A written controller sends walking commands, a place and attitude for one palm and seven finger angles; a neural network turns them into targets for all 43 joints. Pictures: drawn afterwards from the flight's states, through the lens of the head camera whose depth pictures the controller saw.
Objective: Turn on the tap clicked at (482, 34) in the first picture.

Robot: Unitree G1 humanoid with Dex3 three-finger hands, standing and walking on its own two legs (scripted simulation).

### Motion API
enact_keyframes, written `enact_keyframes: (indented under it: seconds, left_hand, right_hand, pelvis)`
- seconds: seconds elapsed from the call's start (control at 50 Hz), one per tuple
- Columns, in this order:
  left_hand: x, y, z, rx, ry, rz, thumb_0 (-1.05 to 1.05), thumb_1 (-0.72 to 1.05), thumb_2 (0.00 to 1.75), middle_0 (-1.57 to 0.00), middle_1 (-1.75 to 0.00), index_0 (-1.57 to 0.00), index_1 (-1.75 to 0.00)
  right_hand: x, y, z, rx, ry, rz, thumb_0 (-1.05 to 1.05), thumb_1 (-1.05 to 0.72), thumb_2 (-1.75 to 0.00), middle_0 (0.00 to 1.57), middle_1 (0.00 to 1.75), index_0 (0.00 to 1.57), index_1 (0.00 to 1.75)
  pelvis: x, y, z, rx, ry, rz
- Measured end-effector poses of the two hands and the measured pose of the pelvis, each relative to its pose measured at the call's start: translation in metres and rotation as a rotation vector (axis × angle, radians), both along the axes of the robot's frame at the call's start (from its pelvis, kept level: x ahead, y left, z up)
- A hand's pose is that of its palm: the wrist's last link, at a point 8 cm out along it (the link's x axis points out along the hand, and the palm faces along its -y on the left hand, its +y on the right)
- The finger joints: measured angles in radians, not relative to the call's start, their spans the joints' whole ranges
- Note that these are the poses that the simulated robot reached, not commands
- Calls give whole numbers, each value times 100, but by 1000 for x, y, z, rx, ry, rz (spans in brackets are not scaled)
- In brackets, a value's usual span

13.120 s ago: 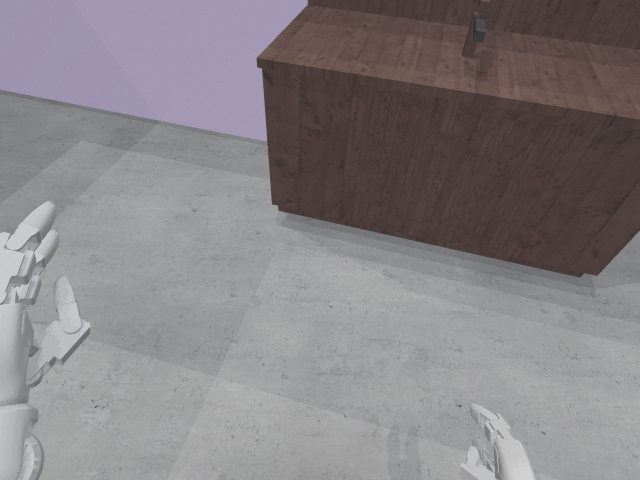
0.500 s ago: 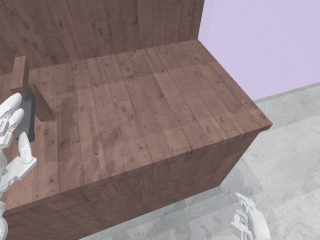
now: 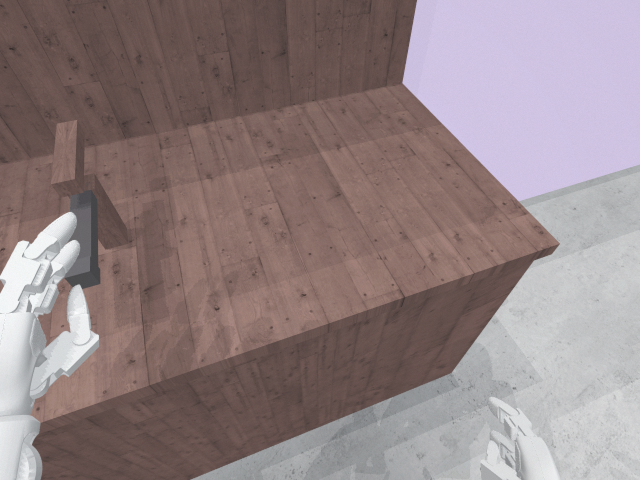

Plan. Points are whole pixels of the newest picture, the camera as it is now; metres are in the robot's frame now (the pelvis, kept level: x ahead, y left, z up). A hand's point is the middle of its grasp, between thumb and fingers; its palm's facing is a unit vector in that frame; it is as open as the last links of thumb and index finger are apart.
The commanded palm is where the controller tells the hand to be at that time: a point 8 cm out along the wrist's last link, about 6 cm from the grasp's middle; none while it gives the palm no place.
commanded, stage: come to a stop and stand still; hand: left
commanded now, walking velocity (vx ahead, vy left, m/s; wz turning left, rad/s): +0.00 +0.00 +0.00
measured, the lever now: (83, 273) +0.32 +0.31 +0.08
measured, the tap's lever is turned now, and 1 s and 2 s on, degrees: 0 0 0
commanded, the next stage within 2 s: look again from close up in 0.62 s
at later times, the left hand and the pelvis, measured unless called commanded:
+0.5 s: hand out of the picture +0.22 +0.32 +0.16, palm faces +0.39 -0.86 -0.33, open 7.4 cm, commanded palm +0.16 +0.35 +0.18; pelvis +0.00 +0.07 +0.01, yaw +1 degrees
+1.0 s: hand out of the picture +0.22 +0.30 +0.17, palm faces +0.38 -0.85 -0.36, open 7.4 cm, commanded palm +0.16 +0.34 +0.18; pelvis +0.01 +0.06 +0.01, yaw +1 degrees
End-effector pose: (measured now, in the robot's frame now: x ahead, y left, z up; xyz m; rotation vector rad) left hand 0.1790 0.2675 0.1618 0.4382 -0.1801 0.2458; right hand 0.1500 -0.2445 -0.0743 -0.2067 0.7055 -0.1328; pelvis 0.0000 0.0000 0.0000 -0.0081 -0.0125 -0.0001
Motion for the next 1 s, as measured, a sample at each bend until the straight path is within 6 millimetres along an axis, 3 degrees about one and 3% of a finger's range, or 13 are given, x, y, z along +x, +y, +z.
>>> enact_keyframes:
  seconds: [0.16, 0.24, 0.4, 0.58, 0.8, 1.0]
  left_hand:
    - [-5, 61, 17, -1, -154, 122, 2, 88, 90, -22, -30, -22, -30]
    - [-1, 71, 21, -30, -202, 119, 1, 89, 90, -21, -30, -21, -30]
    - [5, 83, 6, -41, -125, 66, 1, 89, 90, -21, -30, -21, -30]
    - [3, 98, 18, -8, -173, 76, 2, 89, 90, -21, -30, -21, -30]
    - [6, 92, 9, -13, -109, 76, 1, 89, 90, -21, -30, -21, -30]
    - [1, 76, 21, 14, -138, 65, 1, 89, 90, -21, -30, -21, -30]
  right_hand:
    - [4, 53, 13, -19, -3, 74, 1, -90, -90, 20, 30, 20, 30]
    - [17, 78, 18, 6, -44, 110, 1, -90, -90, 20, 30, 20, 30]
    - [31, 109, 27, 22, -81, 121, 1, -90, -90, 20, 30, 21, 30]
    - [28, 111, 23, -10, -24, 124, 1, -90, -90, 20, 30, 21, 30]
    - [19, 99, 17, -3, 4, 73, 1, -90, -90, 20, 30, 20, 30]
    - [20, 83, 17, -5, 0, 66, 1, -90, -90, 20, 30, 20, 30]
  pelvis:
    - [-1, 26, 4, -2, -17, 5]
    - [-1, 42, 5, -8, -22, 5]
    - [2, 63, 5, -14, -18, 4]
    - [4, 73, 6, -19, -17, 12]
    - [5, 70, 6, -19, -18, 10]
    - [5, 57, 7, -17, -17, 15]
